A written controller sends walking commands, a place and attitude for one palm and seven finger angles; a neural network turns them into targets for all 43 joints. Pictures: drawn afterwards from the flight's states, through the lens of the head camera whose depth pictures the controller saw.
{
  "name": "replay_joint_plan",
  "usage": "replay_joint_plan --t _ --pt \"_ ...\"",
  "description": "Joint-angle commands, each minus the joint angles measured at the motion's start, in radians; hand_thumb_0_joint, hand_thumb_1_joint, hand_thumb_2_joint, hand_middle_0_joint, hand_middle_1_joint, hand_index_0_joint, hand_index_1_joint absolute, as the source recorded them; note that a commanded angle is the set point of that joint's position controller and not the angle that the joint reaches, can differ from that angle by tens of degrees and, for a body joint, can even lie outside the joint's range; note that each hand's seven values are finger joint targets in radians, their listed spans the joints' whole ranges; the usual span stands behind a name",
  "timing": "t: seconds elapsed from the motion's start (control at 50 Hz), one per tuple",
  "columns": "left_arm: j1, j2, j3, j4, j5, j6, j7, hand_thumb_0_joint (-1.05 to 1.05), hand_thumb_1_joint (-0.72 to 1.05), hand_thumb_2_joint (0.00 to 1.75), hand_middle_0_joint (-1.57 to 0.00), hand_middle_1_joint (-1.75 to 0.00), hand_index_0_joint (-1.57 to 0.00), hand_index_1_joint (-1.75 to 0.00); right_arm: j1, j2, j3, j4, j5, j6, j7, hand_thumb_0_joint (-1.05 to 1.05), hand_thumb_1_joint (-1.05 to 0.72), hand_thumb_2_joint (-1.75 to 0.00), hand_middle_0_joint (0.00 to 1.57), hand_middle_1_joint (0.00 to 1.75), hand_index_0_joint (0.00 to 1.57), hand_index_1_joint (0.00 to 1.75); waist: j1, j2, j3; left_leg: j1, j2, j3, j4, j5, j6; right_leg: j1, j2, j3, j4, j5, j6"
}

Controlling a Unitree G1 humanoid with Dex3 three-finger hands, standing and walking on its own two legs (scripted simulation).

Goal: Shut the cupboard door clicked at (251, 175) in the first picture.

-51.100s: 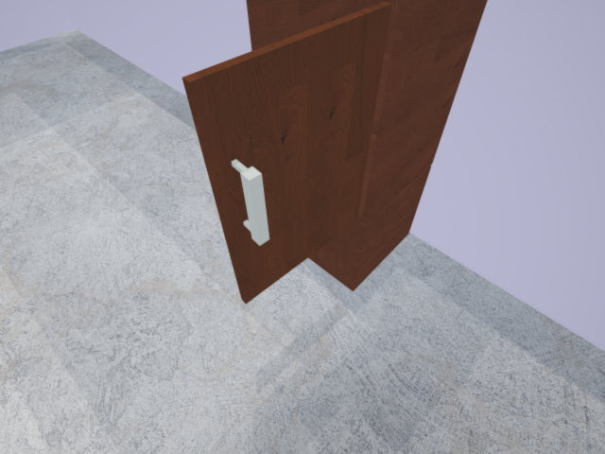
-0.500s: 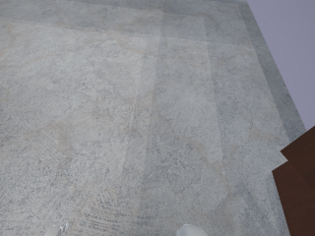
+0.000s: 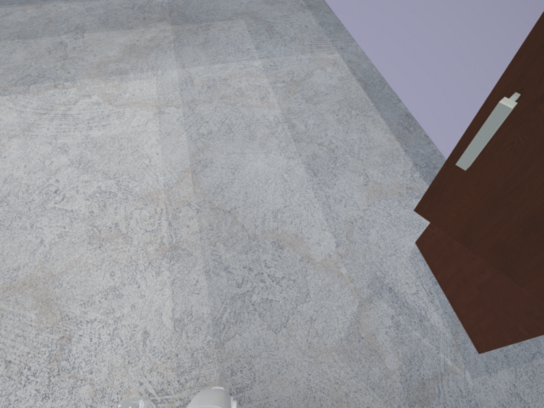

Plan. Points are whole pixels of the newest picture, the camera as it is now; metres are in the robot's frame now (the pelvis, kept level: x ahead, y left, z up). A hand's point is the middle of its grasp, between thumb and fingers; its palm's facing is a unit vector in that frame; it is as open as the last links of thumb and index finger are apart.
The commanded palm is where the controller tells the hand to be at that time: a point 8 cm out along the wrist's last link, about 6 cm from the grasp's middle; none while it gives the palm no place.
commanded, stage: turn to face it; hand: left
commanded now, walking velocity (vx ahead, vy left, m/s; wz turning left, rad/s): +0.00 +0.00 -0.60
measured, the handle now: (487, 132) +0.64 -0.41 +0.01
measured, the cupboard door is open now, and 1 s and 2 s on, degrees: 29 29 29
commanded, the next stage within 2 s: take the last steps up to it in 1.12 s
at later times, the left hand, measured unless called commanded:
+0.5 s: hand (179, 365) +0.20 +0.17 -0.16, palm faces -0.30 -0.91 -0.27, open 7.4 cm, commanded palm none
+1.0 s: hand (191, 347) +0.23 +0.16 -0.17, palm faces -0.51 -0.84 -0.19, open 7.4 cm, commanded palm none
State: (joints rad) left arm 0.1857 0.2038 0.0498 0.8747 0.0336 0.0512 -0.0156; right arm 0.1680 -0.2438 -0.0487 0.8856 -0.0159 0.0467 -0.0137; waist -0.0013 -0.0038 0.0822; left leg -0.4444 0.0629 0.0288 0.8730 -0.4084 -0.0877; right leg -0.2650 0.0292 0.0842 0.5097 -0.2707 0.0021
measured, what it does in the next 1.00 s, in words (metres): steps on the spot, turning right: left foot, then right foot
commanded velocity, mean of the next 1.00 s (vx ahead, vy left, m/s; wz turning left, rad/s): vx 0.00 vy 0.00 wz -0.53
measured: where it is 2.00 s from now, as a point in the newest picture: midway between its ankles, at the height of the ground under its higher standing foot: outside the picture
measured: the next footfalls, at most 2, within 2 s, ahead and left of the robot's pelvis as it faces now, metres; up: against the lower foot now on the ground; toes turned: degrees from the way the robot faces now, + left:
left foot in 0.08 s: +0.06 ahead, +0.13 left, +0.00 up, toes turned +0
right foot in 0.48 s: +0.00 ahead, -0.12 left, +0.00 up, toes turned -22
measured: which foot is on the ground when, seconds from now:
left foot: up 0.00-0.06, down 0.08-0.48, up 0.50-0.82, down 0.84-1.00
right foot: down 0.00-0.06, up 0.08-0.46, down 0.48-0.84, up 0.86-1.00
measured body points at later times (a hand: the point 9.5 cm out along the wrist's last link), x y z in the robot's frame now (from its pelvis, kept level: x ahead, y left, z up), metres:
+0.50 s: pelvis +0.01 +0.00 -0.01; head +0.05 -0.02 +0.43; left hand +0.21 +0.22 -0.14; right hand -0.03 -0.26 -0.16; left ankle +0.02 +0.13 -0.73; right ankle -0.03 -0.10 -0.74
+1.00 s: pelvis +0.05 +0.03 +0.00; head +0.10 +0.03 +0.45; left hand +0.26 +0.20 -0.15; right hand -0.02 -0.22 -0.12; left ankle +0.10 +0.11 -0.74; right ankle -0.06 -0.07 -0.66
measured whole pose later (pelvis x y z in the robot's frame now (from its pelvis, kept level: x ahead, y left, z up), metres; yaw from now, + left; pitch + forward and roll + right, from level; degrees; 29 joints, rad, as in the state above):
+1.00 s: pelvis +0.05 +0.03 +0.00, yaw -33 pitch +1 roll -3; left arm 0.18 0.26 0.09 0.91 0.03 0.08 -0.03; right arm 0.22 -0.20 -0.01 0.89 -0.04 0.00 -0.03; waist 0.01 -0.03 0.07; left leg -0.27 0.09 0.12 0.52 -0.27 0.02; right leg -0.46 0.02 0.01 1.06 -0.47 0.04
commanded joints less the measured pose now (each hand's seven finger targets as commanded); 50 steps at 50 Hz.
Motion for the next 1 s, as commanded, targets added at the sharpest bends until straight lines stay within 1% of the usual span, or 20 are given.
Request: replay_joint_plan --t 0.0,0.02,0.04,0.06,0.08,0.16,0.36,0.4,0.42,0.44,0.46,0.48,0.52,0.58,0.72,0.78,0.82,0.84,0.92,0.98 --pt "-0.053 0.230 0.074 -0.087 -0.009 -0.013 0.017 0.00 0.90 0.90 -0.20 -0.30 -0.20 -0.30 0.106 -0.080 -0.018 -0.056 0.012 -0.039 -0.016 0.00 -0.90 -0.90 0.20 0.30 0.20 0.30 -0.043 -0.156 -0.130 0.202 -0.038 0.013 -0.330 0.139 0.014 -0.032 -0.192 0.240 -0.053 0.309 -0.126" --pt "-0.046 0.189 0.066 -0.094 -0.018 -0.007 0.015 0.00 0.90 0.90 -0.20 -0.30 -0.20 -0.30 0.137 -0.120 -0.023 -0.045 0.007 -0.050 -0.021 0.00 -0.90 -0.90 0.20 0.30 0.20 0.30 -0.050 -0.051 -0.149 0.330 0.020 -0.036 -0.479 0.195 0.031 -0.126 -0.125 0.190 0.022 0.197 -0.073" --pt "0.003 0.122 0.053 -0.109 -0.028 0.000 0.007 0.00 0.90 0.90 -0.20 -0.30 -0.20 -0.30 0.148 -0.222 -0.040 -0.053 -0.010 -0.060 -0.024 0.00 -0.90 -0.90 0.20 0.30 0.20 0.30 -0.039 0.255 -0.163 0.427 0.269 -0.301 -0.576 0.235 0.121 -0.289 0.024 0.062 0.221 -0.130 -0.009" --pt "-0.011 0.130 0.051 -0.127 -0.022 -0.006 0.000 0.00 0.90 0.90 -0.20 -0.30 -0.20 -0.30 0.173 -0.271 -0.044 -0.070 -0.014 -0.055 -0.029 0.00 -0.90 -0.90 0.20 0.30 0.20 0.30 -0.056 0.309 -0.166 0.363 0.437 -0.424 -0.605 0.303 0.232 -0.304 0.025 -0.047 0.461 -0.374 0.017" --pt "-0.035 0.147 0.055 -0.120 -0.010 -0.001 0.000 0.00 0.90 0.90 -0.20 -0.30 -0.20 -0.30 0.149 -0.254 -0.040 -0.064 -0.020 -0.059 -0.033 0.00 -0.90 -0.90 0.20 0.30 0.20 0.30 -0.050 0.287 -0.150 0.318 0.435 -0.417 -0.596 0.364 0.263 -0.319 -0.009 -0.008 0.609 -0.360 0.022" --pt "-0.020 0.119 0.060 -0.073 -0.014 0.007 -0.022 0.00 0.90 0.90 -0.20 -0.30 -0.20 -0.30 0.061 -0.167 -0.019 -0.081 -0.018 -0.062 -0.037 0.00 -0.90 -0.90 0.20 0.30 0.20 0.30 -0.004 0.178 -0.119 0.347 0.271 -0.081 -0.518 0.643 0.207 -0.307 -0.053 -0.067 0.673 -0.190 0.056" --pt "-0.083 0.095 0.043 -0.092 -0.013 0.004 -0.027 0.00 0.90 0.90 -0.20 -0.30 -0.20 -0.30 0.115 -0.199 -0.047 -0.022 -0.016 -0.048 -0.019 0.00 -0.90 -0.90 0.20 0.30 0.20 0.30 -0.041 0.230 -0.122 0.359 0.311 0.053 -0.448 0.649 0.200 -0.116 -0.036 -0.182 0.253 -0.164 0.023" --pt "-0.020 0.114 0.047 -0.078 -0.014 -0.005 -0.023 0.00 0.90 0.90 -0.20 -0.30 -0.20 -0.30 0.081 -0.207 -0.050 -0.024 -0.011 -0.046 -0.015 0.00 -0.90 -0.90 0.20 0.30 0.20 0.30 0.003 0.207 -0.137 0.314 0.299 0.092 -0.366 0.595 0.154 0.012 -0.031 -0.188 0.054 -0.024 0.003" --pt "0.046 0.149 0.056 -0.056 -0.010 -0.010 -0.018 0.00 0.90 0.90 -0.20 -0.30 -0.20 -0.30 0.060 -0.200 -0.052 -0.031 -0.004 -0.043 -0.011 0.00 -0.90 -0.90 0.20 0.30 0.20 0.30 0.038 0.137 -0.146 0.211 0.266 0.127 -0.266 0.481 0.108 0.154 -0.050 -0.164 -0.062 0.105 -0.015" --pt "0.106 0.249 0.072 -0.040 0.000 -0.022 -0.005 0.00 0.90 0.90 -0.20 -0.30 -0.20 -0.30 0.056 -0.138 -0.039 -0.056 0.006 -0.039 -0.004 0.00 -0.90 -0.90 0.20 0.30 0.20 0.30 0.070 -0.148 -0.167 0.017 0.153 0.204 -0.062 0.169 0.040 0.311 -0.251 0.079 -0.166 0.285 -0.082" --pt "0.143 0.315 0.080 -0.026 -0.010 -0.027 0.006 0.00 0.90 0.90 -0.20 -0.30 -0.20 -0.30 -0.001 -0.095 -0.022 -0.101 0.003 -0.029 -0.004 0.00 -0.90 -0.90 0.20 0.30 0.20 0.30 0.093 -0.302 -0.134 -0.159 0.026 0.135 0.157 -0.251 0.008 0.279 -0.422 0.307 -0.179 0.582 -0.192" --pt "0.162 0.325 0.082 -0.026 -0.018 -0.022 0.016 0.00 0.90 0.90 -0.20 -0.30 -0.20 -0.30 -0.039 -0.107 -0.015 -0.119 0.001 -0.017 -0.012 0.00 -0.90 -0.90 0.20 0.30 0.20 0.30 0.102 -0.187 -0.109 -0.187 0.038 0.021 0.256 -0.232 0.012 0.233 -0.428 0.295 -0.155 0.660 -0.233" --pt "0.059 0.259 0.074 -0.045 -0.016 -0.028 0.032 0.00 0.90 0.90 -0.20 -0.30 -0.20 -0.30 -0.012 -0.124 -0.020 -0.084 0.003 -0.020 -0.024 0.00 -0.90 -0.90 0.20 0.30 0.20 0.30 0.050 -0.281 -0.131 -0.246 0.059 -0.046 0.328 -0.122 0.004 0.262 -0.350 0.251 -0.140 0.574 -0.228" --pt "-0.027 0.215 0.060 -0.076 -0.013 -0.030 0.029 0.00 0.90 0.90 -0.20 -0.30 -0.20 -0.30 0.015 -0.101 -0.020 -0.055 0.001 -0.014 -0.008 0.00 -0.90 -0.90 0.20 0.30 0.20 0.30 0.001 -0.150 -0.130 -0.105 0.045 -0.014 0.235 0.007 -0.009 0.126 -0.257 0.126 -0.136 0.471 -0.183" --pt "-0.015 0.244 0.070 -0.074 -0.003 -0.023 0.020 0.00 0.90 0.90 -0.20 -0.30 -0.20 -0.30 0.020 -0.079 -0.016 -0.078 0.007 -0.025 -0.006 0.00 -0.90 -0.90 0.20 0.30 0.20 0.30 0.008 -0.168 -0.112 0.024 -0.016 0.015 -0.099 0.000 0.005 0.059 -0.239 0.223 -0.135 0.325 -0.189" --pt "-0.049 0.211 0.065 -0.072 -0.015 -0.013 0.019 0.00 0.90 0.90 -0.20 -0.30 -0.20 -0.30 0.127 -0.093 -0.016 -0.045 0.010 -0.042 -0.015 0.00 -0.90 -0.90 0.20 0.30 0.20 0.30 -0.047 -0.103 -0.131 0.268 -0.017 0.002 -0.425 0.201 0.020 -0.074 -0.173 0.207 -0.029 0.240 -0.103" --pt "0.011 0.115 0.046 -0.104 -0.027 -0.005 0.006 0.00 0.90 0.90 -0.20 -0.30 -0.20 -0.30 0.162 -0.255 -0.040 -0.056 -0.015 -0.054 -0.023 0.00 -0.90 -0.90 0.20 0.30 0.20 0.30 -0.037 0.341 -0.153 0.380 0.369 -0.381 -0.604 0.302 0.193 -0.291 0.041 -0.038 0.336 -0.305 0.010" --pt "-0.019 0.148 0.048 -0.102 -0.013 -0.003 0.004 0.00 0.90 0.90 -0.20 -0.30 -0.20 -0.30 0.162 -0.252 -0.038 -0.054 -0.019 -0.054 -0.030 0.00 -0.90 -0.90 0.20 0.30 0.20 0.30 -0.056 0.280 -0.143 0.320 0.418 -0.417 -0.610 0.321 0.248 -0.298 0.007 -0.017 0.529 -0.349 0.017" --pt "-0.009 0.115 0.052 -0.057 -0.014 0.001 -0.013 0.00 0.90 0.90 -0.20 -0.30 -0.20 -0.30 0.063 -0.165 -0.014 -0.064 -0.021 -0.060 -0.036 0.00 -0.90 -0.90 0.20 0.30 0.20 0.30 0.003 0.169 -0.116 0.317 0.263 -0.115 -0.531 0.614 0.223 -0.277 -0.043 -0.058 0.625 -0.206 0.043" --pt "-0.035 0.096 0.042 -0.050 -0.015 0.006 -0.013 0.00 0.90 0.90 -0.20 -0.30 -0.20 -0.30 0.117 -0.148 -0.015 -0.028 -0.015 -0.057 -0.036 0.00 -0.90 -0.90 0.20 0.30 0.20 0.30 -0.022 0.173 -0.126 0.362 0.249 -0.051 -0.507 0.704 0.222 -0.233 -0.044 -0.098 0.503 -0.184 0.043"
